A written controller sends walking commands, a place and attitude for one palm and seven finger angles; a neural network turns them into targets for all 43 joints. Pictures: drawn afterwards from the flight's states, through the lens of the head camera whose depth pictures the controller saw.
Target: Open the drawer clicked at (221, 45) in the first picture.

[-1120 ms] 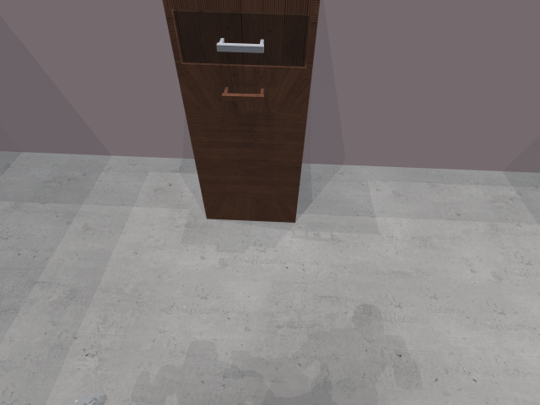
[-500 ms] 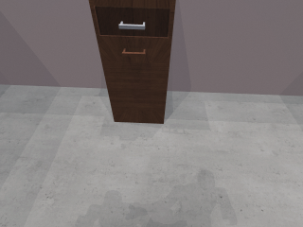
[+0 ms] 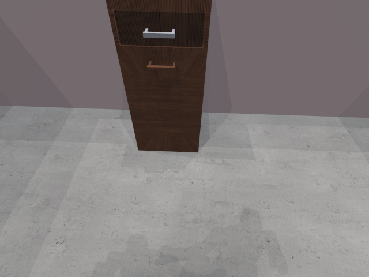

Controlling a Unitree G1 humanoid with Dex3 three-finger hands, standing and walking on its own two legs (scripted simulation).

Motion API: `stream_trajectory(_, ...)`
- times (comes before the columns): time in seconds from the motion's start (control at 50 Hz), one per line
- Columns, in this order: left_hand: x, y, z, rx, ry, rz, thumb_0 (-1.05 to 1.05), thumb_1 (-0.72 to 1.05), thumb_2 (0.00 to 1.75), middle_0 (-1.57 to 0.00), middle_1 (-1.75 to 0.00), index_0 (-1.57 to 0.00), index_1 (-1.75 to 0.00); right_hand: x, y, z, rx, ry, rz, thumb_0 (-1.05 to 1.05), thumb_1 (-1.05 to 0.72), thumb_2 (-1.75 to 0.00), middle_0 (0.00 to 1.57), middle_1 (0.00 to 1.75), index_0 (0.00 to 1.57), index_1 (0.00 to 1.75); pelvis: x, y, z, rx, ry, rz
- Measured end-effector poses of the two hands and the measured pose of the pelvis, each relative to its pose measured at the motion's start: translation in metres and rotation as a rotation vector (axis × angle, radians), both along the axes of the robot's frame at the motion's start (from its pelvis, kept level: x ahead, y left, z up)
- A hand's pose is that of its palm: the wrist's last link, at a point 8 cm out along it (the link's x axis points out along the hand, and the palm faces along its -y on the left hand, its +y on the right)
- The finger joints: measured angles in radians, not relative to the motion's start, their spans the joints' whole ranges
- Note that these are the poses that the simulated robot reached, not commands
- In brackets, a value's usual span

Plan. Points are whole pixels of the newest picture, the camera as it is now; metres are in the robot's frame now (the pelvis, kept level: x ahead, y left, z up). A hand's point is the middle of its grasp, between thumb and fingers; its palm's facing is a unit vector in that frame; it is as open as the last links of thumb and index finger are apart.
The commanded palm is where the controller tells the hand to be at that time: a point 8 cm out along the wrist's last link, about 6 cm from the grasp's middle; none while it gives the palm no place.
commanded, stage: look at it before walking up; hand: left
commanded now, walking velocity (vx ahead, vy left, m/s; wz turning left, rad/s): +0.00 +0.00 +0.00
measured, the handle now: (159, 32) +1.04 +0.17 +0.08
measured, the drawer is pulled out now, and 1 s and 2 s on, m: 0.00 0.00 0.00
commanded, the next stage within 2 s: walk to a spot facing it in 0.32 s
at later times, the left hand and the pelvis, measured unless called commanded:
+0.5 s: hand out of the picture +0.07 +0.24 -0.16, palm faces -0.02 -0.94 -0.34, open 7.4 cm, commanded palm none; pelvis +0.00 +0.00 +0.00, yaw +0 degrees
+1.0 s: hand out of the picture +0.14 +0.15 -0.19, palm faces -0.03 -0.98 -0.18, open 7.4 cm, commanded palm none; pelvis +0.12 -0.03 -0.02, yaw -6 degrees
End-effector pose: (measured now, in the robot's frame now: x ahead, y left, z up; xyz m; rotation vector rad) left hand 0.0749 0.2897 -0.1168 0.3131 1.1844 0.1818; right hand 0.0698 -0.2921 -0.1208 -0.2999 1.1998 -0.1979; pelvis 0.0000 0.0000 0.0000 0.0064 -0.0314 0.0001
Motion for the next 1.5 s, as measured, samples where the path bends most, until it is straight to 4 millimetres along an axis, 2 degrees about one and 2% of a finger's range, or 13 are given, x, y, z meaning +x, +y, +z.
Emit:
stream_trajectory(0.48,-0.012,0.000,-0.001,0.008,0.037,0.021,0.00,0.90,0.90,-0.20,-0.30,-0.20,-0.30,0.000,-0.003,-0.001,-0.004,0.022,0.005,0.00,-0.90,-0.90,0.20,0.30,0.21,0.30,0.002,-0.002,0.001,-0.001,0.003,0.001)
stream_trajectory(0.6,-0.025,-0.019,-0.017,-0.048,0.098,0.032,0.00,0.90,0.90,-0.20,-0.30,-0.20,-0.30,-0.013,0.016,-0.014,0.042,0.057,-0.026,0.00,-0.90,-0.90,0.20,0.30,0.20,0.30,0.017,-0.002,-0.004,-0.003,0.011,-0.027)
stream_trajectory(0.76,-0.042,-0.051,-0.047,-0.151,0.239,0.059,0.00,0.90,0.90,-0.20,-0.30,-0.20,-0.30,-0.040,0.051,-0.037,0.109,0.152,-0.131,0.00,-0.90,-0.90,0.20,0.30,0.20,0.30,0.055,0.002,-0.019,-0.006,0.023,-0.070)
stream_trajectory(0.8,-0.038,-0.058,-0.050,-0.159,0.274,0.047,0.00,0.90,0.90,-0.20,-0.30,-0.20,-0.30,-0.047,0.058,-0.041,0.123,0.167,-0.176,0.00,-0.90,-0.90,0.20,0.30,0.20,0.30,0.066,0.000,-0.022,0.002,0.019,-0.096)
stream_trajectory(0.84,-0.023,-0.066,-0.050,-0.161,0.296,0.023,0.01,0.90,0.90,-0.20,-0.30,-0.20,-0.30,-0.056,0.063,-0.043,0.140,0.188,-0.222,0.00,-0.90,-0.90,0.20,0.30,0.20,0.30,0.076,-0.004,-0.023,0.006,0.013,-0.118)
stream_trajectory(0.92,0.028,-0.083,-0.052,-0.158,0.220,-0.012,0.01,0.90,0.90,-0.20,-0.30,-0.20,-0.30,-0.076,0.070,-0.052,0.187,0.295,-0.274,0.00,-0.90,-0.90,0.20,0.30,0.20,0.30,0.097,-0.018,-0.029,0.002,0.005,-0.121)
stream_trajectory(0.96,0.049,-0.088,-0.051,-0.155,0.147,0.008,0.01,0.90,0.90,-0.20,-0.30,-0.20,-0.30,-0.075,0.069,-0.051,0.204,0.353,-0.272,0.00,-0.90,-0.90,0.20,0.30,0.20,0.30,0.108,-0.023,-0.029,-0.005,-0.003,-0.103)
stream_trajectory(1.02,0.067,-0.095,-0.042,-0.151,0.109,0.025,0.00,0.90,0.90,-0.20,-0.30,-0.20,-0.30,-0.046,0.063,-0.045,0.203,0.357,-0.259,0.01,-0.90,-0.90,0.20,0.30,0.20,0.30,0.124,-0.026,-0.020,-0.011,-0.001,-0.098)
stream_trajectory(1.14,0.082,-0.105,-0.033,-0.172,0.185,0.008,0.00,0.90,0.90,-0.20,-0.30,-0.20,-0.30,0.054,0.054,-0.033,0.185,0.167,-0.233,0.01,-0.91,-0.90,0.20,0.30,0.20,0.30,0.156,-0.021,-0.006,-0.009,0.016,-0.095)
stream_trajectory(1.22,0.093,-0.102,-0.042,-0.202,0.218,0.039,0.00,0.90,0.90,-0.20,-0.30,-0.20,-0.30,0.110,0.050,-0.029,0.137,0.099,-0.187,0.02,-0.94,-0.90,0.20,0.30,0.20,0.30,0.180,-0.010,-0.009,-0.027,0.008,-0.076)
stream_trajectory(1.3,0.106,-0.089,-0.064,-0.227,0.242,0.085,0.00,0.90,0.90,-0.20,-0.30,-0.20,-0.30,0.159,0.057,-0.033,0.091,0.049,-0.130,0.01,-0.94,-0.90,0.20,0.30,0.20,0.30,0.207,0.004,-0.025,-0.046,-0.004,-0.057)
stream_trajectory(1.38,0.126,-0.072,-0.067,-0.218,0.242,0.088,0.00,0.90,0.90,-0.20,-0.30,-0.20,-0.30,0.183,0.071,-0.029,0.088,0.019,-0.110,0.01,-0.92,-0.90,0.20,0.30,0.20,0.30,0.218,0.013,-0.024,-0.026,-0.003,-0.060)
stream_trajectory(1.5,0.165,-0.052,-0.045,-0.190,0.162,0.074,0.00,0.91,0.90,-0.19,-0.30,-0.19,-0.30,0.190,0.080,-0.022,0.106,0.035,-0.115,0.00,-0.94,-0.90,0.20,0.30,0.20,0.30,0.234,0.021,-0.010,-0.025,0.023,-0.039)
